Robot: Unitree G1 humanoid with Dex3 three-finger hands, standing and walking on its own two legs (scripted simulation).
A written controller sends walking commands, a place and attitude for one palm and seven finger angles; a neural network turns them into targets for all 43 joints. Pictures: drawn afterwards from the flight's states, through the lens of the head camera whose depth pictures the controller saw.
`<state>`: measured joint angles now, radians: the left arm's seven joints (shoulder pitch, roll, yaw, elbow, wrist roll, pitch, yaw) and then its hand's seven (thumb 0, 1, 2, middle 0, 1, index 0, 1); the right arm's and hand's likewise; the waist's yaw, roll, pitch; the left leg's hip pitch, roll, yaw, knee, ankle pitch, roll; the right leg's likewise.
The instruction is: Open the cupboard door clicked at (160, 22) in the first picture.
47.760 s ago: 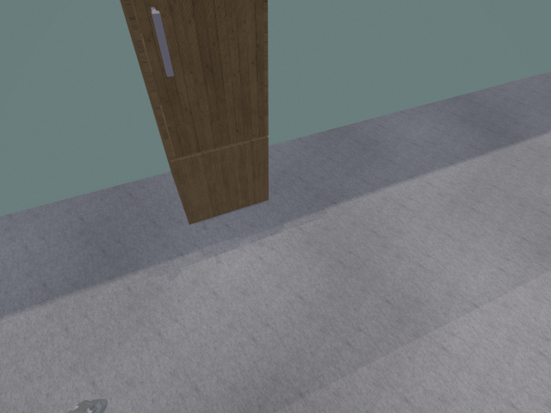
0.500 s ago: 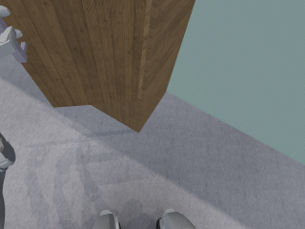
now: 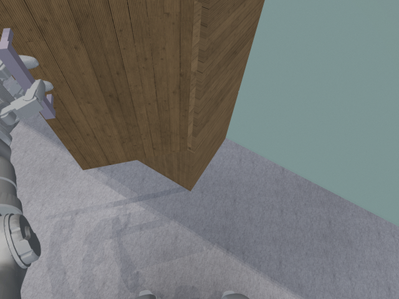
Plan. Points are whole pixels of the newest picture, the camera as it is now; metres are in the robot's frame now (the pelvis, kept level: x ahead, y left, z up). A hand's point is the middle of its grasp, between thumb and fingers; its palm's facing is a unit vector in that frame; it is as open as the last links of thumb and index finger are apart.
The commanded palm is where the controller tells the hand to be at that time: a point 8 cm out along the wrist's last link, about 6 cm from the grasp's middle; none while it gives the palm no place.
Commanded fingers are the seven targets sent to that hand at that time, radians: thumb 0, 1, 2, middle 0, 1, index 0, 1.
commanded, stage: pull the door open along its arc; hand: left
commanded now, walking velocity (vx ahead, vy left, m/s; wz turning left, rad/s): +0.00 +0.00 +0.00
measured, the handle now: (30, 78) +0.53 +0.29 +0.12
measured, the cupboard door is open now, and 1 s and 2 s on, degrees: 46 83 85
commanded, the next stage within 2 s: open thumb and fingers to let go in 0.70 s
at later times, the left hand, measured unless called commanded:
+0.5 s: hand (78, 149) +0.36 +0.17 +0.12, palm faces +0.48 -0.87 +0.01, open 6.2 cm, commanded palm +0.30 +0.19 +0.11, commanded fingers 0.00 0.90 0.90 -0.40 -1.35 -0.40 -1.35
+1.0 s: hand (112, 168) +0.33 +0.12 +0.11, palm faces +0.46 -0.89 +0.01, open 6.4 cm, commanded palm +0.28 +0.16 +0.11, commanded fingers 0.00 0.13 0.57 -0.34 -1.27 -0.34 -1.27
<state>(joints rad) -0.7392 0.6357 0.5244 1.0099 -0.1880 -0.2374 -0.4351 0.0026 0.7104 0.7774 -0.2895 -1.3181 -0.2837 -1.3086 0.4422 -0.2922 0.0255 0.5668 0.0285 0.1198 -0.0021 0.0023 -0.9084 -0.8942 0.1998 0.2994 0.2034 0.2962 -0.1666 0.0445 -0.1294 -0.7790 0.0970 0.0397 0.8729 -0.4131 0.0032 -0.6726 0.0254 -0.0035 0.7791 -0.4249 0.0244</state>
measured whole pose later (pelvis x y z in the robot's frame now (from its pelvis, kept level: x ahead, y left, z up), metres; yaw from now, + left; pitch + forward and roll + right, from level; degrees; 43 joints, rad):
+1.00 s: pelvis -0.02 -0.04 +0.02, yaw +5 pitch +5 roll +0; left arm -0.22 -0.01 0.04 0.32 -0.04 -0.11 0.42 0.00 0.62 0.78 -0.35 -1.31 -0.34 -1.32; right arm 0.20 -0.21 0.00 0.64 -0.04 0.03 -0.03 0.01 -0.91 -0.89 0.20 0.30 0.20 0.30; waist 0.00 0.05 -0.09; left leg -0.47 0.05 -0.01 0.71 -0.32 -0.04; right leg -0.39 -0.01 -0.06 0.72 -0.42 -0.02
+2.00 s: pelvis -0.03 -0.02 +0.02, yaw +5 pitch +4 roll -1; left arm -0.18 0.15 0.01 0.33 -0.20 -0.19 -0.12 -0.02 -0.50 0.30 -0.21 -0.36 -0.16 -0.37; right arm 0.24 -0.23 0.03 0.62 0.03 -0.05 -0.04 0.01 -0.91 -0.89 0.20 0.30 0.20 0.30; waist 0.01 0.05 -0.07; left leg -0.47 0.03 0.01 0.72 -0.32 -0.01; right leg -0.38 -0.03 -0.05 0.72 -0.40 0.01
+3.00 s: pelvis -0.02 -0.03 +0.01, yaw +5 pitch +4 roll -1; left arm 0.24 0.27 0.25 0.02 -0.34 -0.18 -0.36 -0.02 -0.50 0.30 -0.15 -0.30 -0.15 -0.30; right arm 0.25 -0.27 0.03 0.56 0.04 -0.15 -0.08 0.01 -0.91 -0.89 0.20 0.30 0.20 0.30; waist 0.02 0.06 -0.08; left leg -0.50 0.05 -0.02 0.78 -0.35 -0.03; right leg -0.40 -0.01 -0.07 0.76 -0.44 -0.01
